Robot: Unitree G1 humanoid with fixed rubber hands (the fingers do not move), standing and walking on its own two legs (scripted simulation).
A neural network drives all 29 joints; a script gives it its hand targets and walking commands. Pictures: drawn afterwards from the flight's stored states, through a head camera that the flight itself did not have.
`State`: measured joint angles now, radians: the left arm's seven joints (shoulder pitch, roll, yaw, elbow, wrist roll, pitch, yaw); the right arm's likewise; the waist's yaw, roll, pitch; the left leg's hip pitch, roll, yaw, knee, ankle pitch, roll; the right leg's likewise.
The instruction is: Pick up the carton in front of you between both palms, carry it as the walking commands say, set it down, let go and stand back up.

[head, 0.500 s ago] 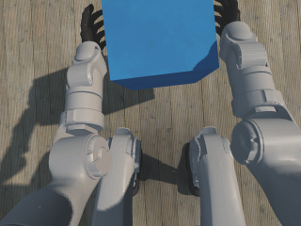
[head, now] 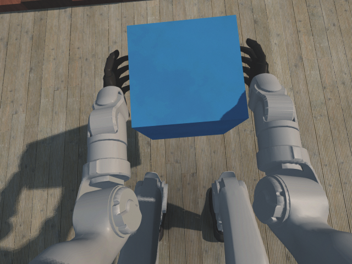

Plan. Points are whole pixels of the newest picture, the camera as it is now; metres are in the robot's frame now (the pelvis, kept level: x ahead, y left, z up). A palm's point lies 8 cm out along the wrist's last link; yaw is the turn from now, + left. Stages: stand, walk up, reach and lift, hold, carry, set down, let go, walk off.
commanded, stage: reach and lift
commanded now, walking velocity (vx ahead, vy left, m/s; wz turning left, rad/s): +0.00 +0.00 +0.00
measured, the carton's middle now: (185, 91) +0.50 +0.01 -0.12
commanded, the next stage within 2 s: none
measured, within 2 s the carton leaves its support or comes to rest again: neither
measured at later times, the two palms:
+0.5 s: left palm (73, 77) +0.43 +0.15 +0.11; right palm (305, 65) +0.44 -0.14 +0.11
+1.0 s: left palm out of the picture +0.39 +0.15 +0.26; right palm out of the picture +0.38 -0.15 +0.26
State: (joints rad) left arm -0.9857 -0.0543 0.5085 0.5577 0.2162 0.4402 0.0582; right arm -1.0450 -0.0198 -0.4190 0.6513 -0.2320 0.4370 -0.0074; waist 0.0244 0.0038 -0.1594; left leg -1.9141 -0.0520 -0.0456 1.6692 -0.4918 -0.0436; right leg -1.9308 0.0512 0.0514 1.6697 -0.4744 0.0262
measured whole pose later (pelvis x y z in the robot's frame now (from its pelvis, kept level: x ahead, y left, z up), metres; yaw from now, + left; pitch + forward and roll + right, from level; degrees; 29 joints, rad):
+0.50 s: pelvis +0.04 +0.00 +0.14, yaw +0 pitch +28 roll +0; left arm -0.62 -0.12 0.44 0.56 0.23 0.39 0.03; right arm -0.64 0.11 -0.40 0.59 -0.25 0.39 -0.02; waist 0.02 0.00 -0.21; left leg -1.24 -0.04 -0.05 1.19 -0.44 -0.03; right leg -1.25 0.04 0.05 1.19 -0.43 0.01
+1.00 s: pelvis +0.08 +0.00 +0.25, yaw -1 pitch +4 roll +0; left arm -0.29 -0.16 0.29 0.39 0.24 0.52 0.01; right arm -0.29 0.16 -0.28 0.39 -0.25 0.52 -0.01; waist 0.00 0.00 -0.08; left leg -0.37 -0.02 -0.07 0.57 -0.27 -0.01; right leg -0.37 0.02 0.06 0.56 -0.25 0.01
